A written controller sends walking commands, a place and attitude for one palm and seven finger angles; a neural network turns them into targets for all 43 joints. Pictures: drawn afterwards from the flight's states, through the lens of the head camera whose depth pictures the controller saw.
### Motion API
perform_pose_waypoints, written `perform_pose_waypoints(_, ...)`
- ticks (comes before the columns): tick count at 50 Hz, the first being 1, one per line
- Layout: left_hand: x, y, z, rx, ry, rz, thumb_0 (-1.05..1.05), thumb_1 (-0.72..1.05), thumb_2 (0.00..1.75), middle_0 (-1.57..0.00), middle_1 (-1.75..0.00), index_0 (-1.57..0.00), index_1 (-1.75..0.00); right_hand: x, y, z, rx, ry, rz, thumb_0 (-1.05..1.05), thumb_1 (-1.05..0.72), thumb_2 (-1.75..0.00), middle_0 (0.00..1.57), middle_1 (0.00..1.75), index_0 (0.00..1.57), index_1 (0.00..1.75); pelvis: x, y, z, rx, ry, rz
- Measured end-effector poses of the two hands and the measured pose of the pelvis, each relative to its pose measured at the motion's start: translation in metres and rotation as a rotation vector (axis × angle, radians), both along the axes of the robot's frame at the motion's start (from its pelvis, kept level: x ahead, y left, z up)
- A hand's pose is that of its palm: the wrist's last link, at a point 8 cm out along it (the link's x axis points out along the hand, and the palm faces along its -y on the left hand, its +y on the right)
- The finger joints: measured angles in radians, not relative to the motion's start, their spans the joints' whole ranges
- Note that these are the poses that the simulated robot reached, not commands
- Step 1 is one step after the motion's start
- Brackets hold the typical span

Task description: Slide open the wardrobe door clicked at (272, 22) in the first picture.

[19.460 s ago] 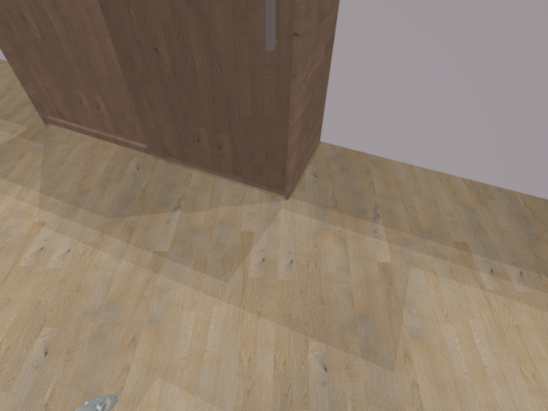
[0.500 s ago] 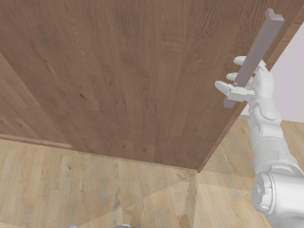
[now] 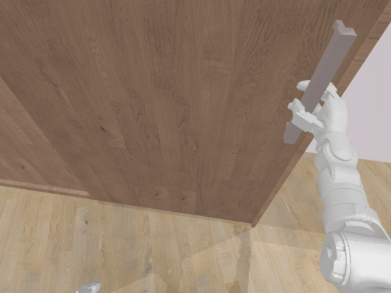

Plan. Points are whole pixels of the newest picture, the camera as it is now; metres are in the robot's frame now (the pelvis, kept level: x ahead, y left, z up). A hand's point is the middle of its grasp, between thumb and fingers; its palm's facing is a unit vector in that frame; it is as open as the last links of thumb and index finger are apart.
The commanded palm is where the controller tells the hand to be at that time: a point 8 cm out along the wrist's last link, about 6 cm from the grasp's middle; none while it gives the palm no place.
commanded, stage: grip the handle and tug to test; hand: right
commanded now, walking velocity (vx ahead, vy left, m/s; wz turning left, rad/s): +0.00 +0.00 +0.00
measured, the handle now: (309, 91) +0.51 -0.17 +0.15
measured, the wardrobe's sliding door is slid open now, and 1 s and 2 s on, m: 0.00 0.00 0.00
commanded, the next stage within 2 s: tug the door sideways, standing still in 0.50 s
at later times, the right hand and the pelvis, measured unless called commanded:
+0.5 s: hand (298, 115) +0.46 -0.14 +0.13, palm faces +0.03 +1.00 +0.02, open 6.1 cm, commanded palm +0.40 -0.20 +0.13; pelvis +0.02 +0.00 +0.01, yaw +2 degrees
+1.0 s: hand (297, 114) +0.46 -0.14 +0.13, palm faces +0.08 +1.00 +0.00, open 6.1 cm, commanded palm +0.43 -0.15 +0.13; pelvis +0.03 -0.01 +0.00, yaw -3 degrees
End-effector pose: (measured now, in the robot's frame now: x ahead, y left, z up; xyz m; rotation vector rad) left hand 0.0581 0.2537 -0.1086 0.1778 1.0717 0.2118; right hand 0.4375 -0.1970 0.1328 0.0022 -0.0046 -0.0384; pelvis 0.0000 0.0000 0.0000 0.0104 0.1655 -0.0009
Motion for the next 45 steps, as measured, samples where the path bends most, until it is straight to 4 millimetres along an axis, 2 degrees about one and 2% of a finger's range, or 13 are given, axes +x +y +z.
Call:
perform_pose_waypoints(13, -0.003, 0.000, 0.001, -0.003, -0.003, 0.023, 0.01, 0.90, 0.90, -0.20, -0.30, -0.20, -0.30, -0.001, 0.001, 0.000, 0.006, 0.001, -0.001, 0.01, -0.70, -0.78, 0.32, 1.39, 0.32, 1.38, 0.002, -0.001, 0.001, 0.000, -0.001, 0.014)
perform_pose_waypoints(20, 0.003, 0.000, 0.006, -0.008, -0.022, 0.047, 0.01, 0.90, 0.90, -0.20, -0.30, -0.20, -0.30, -0.002, 0.001, 0.000, 0.011, -0.005, 0.003, 0.02, -0.72, -0.76, 0.28, 1.39, 0.30, 1.38, 0.011, -0.002, 0.004, 0.000, -0.006, 0.031)
perform_pose_waypoints(27, 0.023, -0.001, 0.012, -0.010, -0.055, 0.055, 0.01, 0.90, 0.90, -0.20, -0.30, -0.20, -0.30, -0.003, 0.001, 0.000, 0.012, -0.006, 0.017, 0.02, -0.73, -0.75, 0.26, 1.40, 0.27, 1.36, 0.024, -0.004, 0.007, 0.002, -0.008, 0.044)
perform_pose_waypoints(36, 0.065, -0.006, 0.018, -0.005, -0.098, 0.015, 0.01, 0.90, 0.90, -0.20, -0.30, -0.20, -0.30, -0.003, 0.000, 0.001, 0.009, 0.008, 0.021, 0.02, -0.71, -0.76, 0.27, 1.37, 0.29, 1.35, 0.041, -0.005, 0.011, 0.005, -0.019, 0.033)
perform_pose_waypoints(41, 0.082, -0.011, 0.012, 0.004, -0.080, -0.053, 0.01, 0.90, 0.90, -0.20, -0.30, -0.20, -0.29, -0.002, 0.000, 0.002, 0.008, 0.015, -0.004, 0.02, -0.68, -0.80, 0.31, 1.37, 0.33, 1.35, 0.039, -0.006, 0.008, 0.012, -0.015, -0.011)
perform_pose_waypoints(45, 0.086, -0.017, 0.009, -0.007, -0.075, -0.090, 0.01, 0.90, 0.90, -0.20, -0.30, -0.20, -0.29, -0.002, 0.002, 0.003, 0.006, 0.029, -0.026, 0.03, -0.68, -0.82, 0.31, 1.37, 0.34, 1.36, 0.034, -0.006, 0.008, 0.013, -0.011, -0.034)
